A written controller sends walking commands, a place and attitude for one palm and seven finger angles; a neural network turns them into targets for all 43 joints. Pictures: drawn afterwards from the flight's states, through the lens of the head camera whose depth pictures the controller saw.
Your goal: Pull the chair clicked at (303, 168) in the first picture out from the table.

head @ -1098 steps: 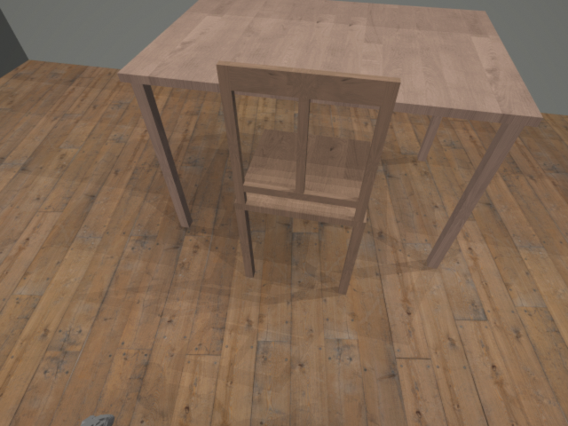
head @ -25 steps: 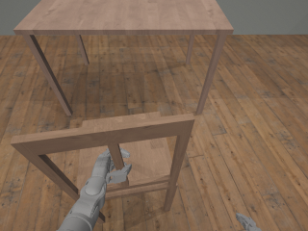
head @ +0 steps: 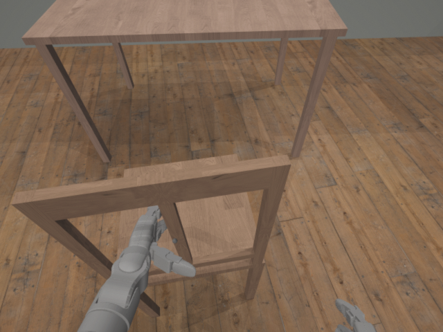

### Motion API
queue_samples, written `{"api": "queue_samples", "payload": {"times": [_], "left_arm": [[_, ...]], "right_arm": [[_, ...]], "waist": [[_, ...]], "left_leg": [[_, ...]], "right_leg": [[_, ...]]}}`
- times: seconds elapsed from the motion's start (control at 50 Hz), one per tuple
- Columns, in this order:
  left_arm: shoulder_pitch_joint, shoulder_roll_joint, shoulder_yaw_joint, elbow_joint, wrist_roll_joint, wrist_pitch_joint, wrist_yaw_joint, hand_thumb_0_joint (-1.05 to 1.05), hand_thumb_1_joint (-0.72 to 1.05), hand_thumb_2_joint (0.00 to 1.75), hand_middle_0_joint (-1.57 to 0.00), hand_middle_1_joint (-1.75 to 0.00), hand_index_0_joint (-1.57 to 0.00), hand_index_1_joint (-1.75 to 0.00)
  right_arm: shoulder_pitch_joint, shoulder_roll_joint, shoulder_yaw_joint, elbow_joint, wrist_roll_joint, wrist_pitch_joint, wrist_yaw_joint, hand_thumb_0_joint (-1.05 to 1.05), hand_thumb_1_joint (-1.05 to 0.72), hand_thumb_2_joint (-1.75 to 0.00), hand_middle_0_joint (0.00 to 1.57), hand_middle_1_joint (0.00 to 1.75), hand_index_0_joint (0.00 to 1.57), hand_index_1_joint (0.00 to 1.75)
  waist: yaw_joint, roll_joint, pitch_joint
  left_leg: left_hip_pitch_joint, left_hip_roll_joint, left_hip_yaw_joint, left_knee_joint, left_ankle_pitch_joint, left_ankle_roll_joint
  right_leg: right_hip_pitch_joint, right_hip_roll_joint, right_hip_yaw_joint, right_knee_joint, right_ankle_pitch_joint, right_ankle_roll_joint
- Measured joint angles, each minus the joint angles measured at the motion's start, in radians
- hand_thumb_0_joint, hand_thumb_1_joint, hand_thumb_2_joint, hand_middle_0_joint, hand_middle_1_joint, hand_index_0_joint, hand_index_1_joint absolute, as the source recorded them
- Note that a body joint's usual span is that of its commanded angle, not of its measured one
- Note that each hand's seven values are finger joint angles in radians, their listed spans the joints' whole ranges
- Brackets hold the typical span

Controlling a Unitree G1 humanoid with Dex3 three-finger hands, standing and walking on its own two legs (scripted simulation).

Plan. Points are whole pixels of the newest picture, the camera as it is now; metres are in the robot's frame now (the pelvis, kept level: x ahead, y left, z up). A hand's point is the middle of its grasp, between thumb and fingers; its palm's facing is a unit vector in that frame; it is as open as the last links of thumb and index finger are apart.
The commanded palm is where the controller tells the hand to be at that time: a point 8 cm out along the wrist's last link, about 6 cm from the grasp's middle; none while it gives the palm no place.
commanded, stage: open the thumb and straighten the fingers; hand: left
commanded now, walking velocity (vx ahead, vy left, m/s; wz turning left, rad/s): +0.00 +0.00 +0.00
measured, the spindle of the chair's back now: (178, 237) +0.32 +0.09 -0.06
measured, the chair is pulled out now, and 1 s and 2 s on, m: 0.59 0.59 0.59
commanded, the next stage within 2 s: draw the fingers out of the gap in 0.08 s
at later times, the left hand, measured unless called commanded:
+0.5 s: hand (170, 271) +0.24 +0.10 -0.04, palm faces -0.12 -0.98 -0.14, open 17.5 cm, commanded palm +0.23 +0.15 -0.01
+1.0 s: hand (170, 317) +0.17 +0.09 -0.03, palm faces -0.10 -0.99 -0.14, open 17.5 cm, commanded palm +0.15 +0.14 -0.01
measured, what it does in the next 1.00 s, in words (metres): stands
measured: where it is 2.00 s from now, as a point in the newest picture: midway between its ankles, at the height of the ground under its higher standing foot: outside the picture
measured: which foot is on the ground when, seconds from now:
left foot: down 0.00-1.00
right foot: down 0.00-1.00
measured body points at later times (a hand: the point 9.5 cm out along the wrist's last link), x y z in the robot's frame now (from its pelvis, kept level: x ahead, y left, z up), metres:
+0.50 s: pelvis +0.01 -0.01 -0.01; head +0.04 -0.02 +0.44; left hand +0.25 +0.15 -0.03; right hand +0.16 -0.26 -0.10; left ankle -0.02 +0.13 -0.71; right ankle +0.01 -0.13 -0.71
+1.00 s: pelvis +0.00 -0.01 -0.02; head +0.03 -0.02 +0.43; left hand +0.17 +0.14 -0.02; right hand +0.18 -0.24 -0.09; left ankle -0.02 +0.13 -0.71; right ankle +0.01 -0.13 -0.71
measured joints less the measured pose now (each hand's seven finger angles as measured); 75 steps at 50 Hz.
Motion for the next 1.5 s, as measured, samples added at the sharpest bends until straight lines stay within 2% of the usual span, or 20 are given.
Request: {"api": "queue_samples", "payload": {"times": [0.12, 0.18, 0.26, 0.5, 0.8, 1.08, 1.12, 1.18, 1.26, 1.3, 1.34, 1.4, 1.44, 1.5], "left_arm": [[0.036, 0.014, -0.013, -0.061, -0.004, 0.023, -0.007, -0.01, -0.53, 0.21, -0.05, -0.14, -0.05, -0.14], [0.052, 0.014, -0.027, -0.088, -0.002, 0.033, -0.007, -0.02, -0.54, 0.21, -0.03, -0.08, -0.03, -0.08], [0.084, 0.014, -0.011, -0.118, 0.002, 0.041, -0.014, -0.02, -0.54, 0.20, -0.01, -0.03, -0.01, -0.03], [0.314, 0.025, -0.074, -0.342, 0.012, 0.067, -0.005, -0.02, -0.54, 0.20, 0.00, 0.00, 0.00, 0.00], [0.521, 0.036, -0.126, -0.553, 0.037, 0.090, -0.002, -0.02, -0.54, 0.20, 0.00, 0.00, 0.00, 0.00], [0.720, 0.035, -0.153, -0.718, 0.066, 0.093, 0.014, -0.02, -0.54, 0.20, 0.00, 0.00, 0.00, 0.00], [0.756, 0.025, -0.134, -0.744, 0.002, 0.030, 0.008, -0.02, -0.54, 0.20, 0.00, 0.00, -0.01, 0.00], [0.784, 0.012, -0.106, -0.788, -0.056, -0.128, 0.000, -0.02, -0.54, 0.20, 0.00, 0.00, -0.01, 0.00], [0.759, 0.005, -0.058, -0.819, -0.070, -0.362, -0.016, -0.02, -0.54, 0.20, 0.00, 0.00, 0.00, 0.00], [0.729, 0.009, -0.031, -0.818, -0.067, -0.438, -0.035, -0.02, -0.54, 0.20, 0.00, 0.00, 0.00, 0.00], [0.712, 0.019, -0.010, -0.819, -0.073, -0.437, -0.062, -0.02, -0.54, 0.20, 0.00, 0.00, 0.00, 0.00], [0.726, 0.045, 0.008, -0.835, -0.098, -0.360, -0.092, -0.02, -0.54, 0.20, 0.00, 0.00, 0.00, 0.00], [0.752, 0.064, 0.024, -0.857, -0.121, -0.317, -0.097, -0.02, -0.55, 0.20, 0.00, 0.00, 0.00, 0.00], [0.784, 0.084, 0.061, -0.890, -0.152, -0.302, -0.092, -0.02, -0.55, 0.20, 0.00, 0.00, 0.00, 0.00]], "right_arm": [[-0.004, -0.011, -0.005, -0.016, 0.002, -0.006, -0.005, 0.01, -0.90, -0.90, 0.21, 0.30, 0.20, 0.30], [-0.008, -0.019, -0.008, -0.022, 0.003, -0.007, -0.007, 0.01, -0.90, -0.90, 0.21, 0.30, 0.20, 0.30], [-0.014, -0.023, -0.008, -0.034, 0.000, 0.002, -0.009, 0.01, -0.90, -0.90, 0.20, 0.30, 0.20, 0.30], [-0.016, -0.021, -0.002, -0.085, 0.001, -0.015, -0.018, 0.01, -0.90, -0.90, 0.20, 0.30, 0.20, 0.30], [-0.014, -0.013, 0.017, -0.142, -0.003, -0.039, -0.030, 0.01, -0.90, -0.90, 0.21, 0.30, 0.20, 0.30], [0.006, 0.005, 0.008, -0.172, 0.000, -0.031, -0.042, 0.01, -0.90, -0.90, 0.21, 0.30, 0.20, 0.30], [0.006, 0.009, 0.005, -0.168, 0.000, -0.050, -0.044, 0.01, -0.90, -0.90, 0.21, 0.30, 0.20, 0.30], [0.004, 0.014, -0.006, -0.152, 0.001, -0.091, -0.039, 0.01, -0.90, -0.90, 0.20, 0.30, 0.20, 0.30], [-0.016, 0.020, -0.024, -0.122, -0.001, -0.121, -0.012, 0.01, -0.90, -0.90, 0.20, 0.30, 0.20, 0.30], [-0.035, 0.023, -0.030, -0.113, 0.000, -0.114, 0.002, 0.01, -0.90, -0.90, 0.20, 0.30, 0.20, 0.30], [-0.048, 0.027, -0.029, -0.112, 0.007, -0.091, 0.008, 0.01, -0.90, -0.90, 0.20, 0.30, 0.20, 0.30], [-0.052, 0.035, -0.020, -0.118, 0.021, -0.061, -0.003, 0.01, -0.90, -0.90, 0.20, 0.30, 0.20, 0.30], [-0.044, 0.042, -0.014, -0.120, 0.026, -0.056, -0.017, 0.01, -0.90, -0.90, 0.20, 0.30, 0.20, 0.30], [-0.029, 0.047, -0.010, -0.114, 0.029, -0.069, -0.034, 0.01, -0.90, -0.90, 0.20, 0.30, 0.20, 0.30]], "waist": [[0.003, 0.000, -0.004], [0.004, 0.000, -0.005], [0.004, -0.006, -0.011], [0.012, 0.004, -0.017], [0.019, 0.011, -0.034], [0.023, 0.006, -0.059], [0.025, 0.004, -0.063], [0.039, -0.004, -0.067], [0.059, -0.009, -0.077], [0.066, -0.007, -0.072], [0.070, -0.002, -0.062], [0.067, 0.012, -0.051], [0.063, 0.019, -0.050], [0.062, 0.027, -0.051]], "left_leg": [[-0.009, 0.001, -0.010, 0.014, -0.010, -0.002], [-0.012, 0.001, -0.015, 0.020, -0.014, -0.003], [-0.016, 0.001, -0.014, 0.026, -0.020, -0.005], [-0.026, 0.000, -0.031, 0.062, -0.042, -0.009], [-0.068, -0.005, -0.050, 0.128, -0.067, -0.011], [-0.107, -0.004, -0.051, 0.180, -0.089, -0.011], [-0.125, -0.003, -0.054, 0.197, -0.094, -0.012], [-0.170, -0.001, -0.061, 0.242, -0.109, -0.015], [-0.251, 0.001, -0.067, 0.320, -0.133, -0.018], [-0.284, 0.003, -0.067, 0.357, -0.146, -0.019], [-0.291, 0.006, -0.065, 0.374, -0.152, -0.022], [-0.262, 0.007, -0.061, 0.358, -0.149, -0.021], [-0.230, 0.008, -0.058, 0.331, -0.142, -0.018], [-0.182, 0.009, -0.059, 0.285, -0.127, -0.016]], "right_leg": [[-0.003, 0.001, -0.010, 0.009, -0.010, -0.002], [-0.003, -0.001, -0.015, 0.014, -0.016, -0.002], [-0.010, 0.000, -0.014, 0.024, -0.023, -0.004], [-0.013, -0.003, -0.029, 0.058, -0.051, -0.008], [-0.044, -0.010, -0.045, 0.118, -0.079, -0.010], [-0.082, -0.010, -0.044, 0.166, -0.099, -0.010], [-0.097, -0.010, -0.046, 0.179, -0.102, -0.011], [-0.137, -0.009, -0.051, 0.218, -0.114, -0.013], [-0.216, -0.008, -0.053, 0.289, -0.135, -0.017], [-0.250, -0.006, -0.052, 0.325, -0.146, -0.018], [-0.258, -0.004, -0.048, 0.341, -0.150, -0.016], [-0.231, -0.002, -0.045, 0.327, -0.146, -0.016], [-0.200, -0.001, -0.043, 0.300, -0.139, -0.015], [-0.150, 0.002, -0.047, 0.252, -0.124, -0.014]]}}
